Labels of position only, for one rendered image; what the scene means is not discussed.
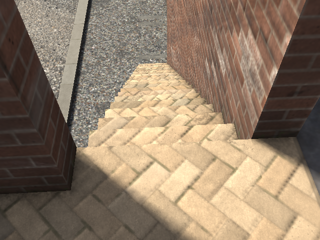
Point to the stairs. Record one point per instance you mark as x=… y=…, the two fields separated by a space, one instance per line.
x=157 y=106

